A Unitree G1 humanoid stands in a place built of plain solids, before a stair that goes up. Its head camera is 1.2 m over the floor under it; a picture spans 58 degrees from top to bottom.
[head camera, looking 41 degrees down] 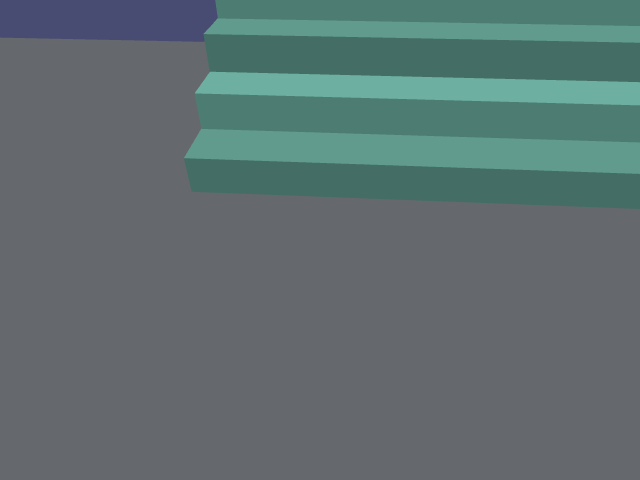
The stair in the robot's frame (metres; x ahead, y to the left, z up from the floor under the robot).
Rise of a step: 0.19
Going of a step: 0.29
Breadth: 2.94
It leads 4 degrees to the right of straight ahead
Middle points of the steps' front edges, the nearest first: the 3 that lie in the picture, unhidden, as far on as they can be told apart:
1.64 -0.84 0.19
1.93 -0.86 0.37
2.21 -0.88 0.56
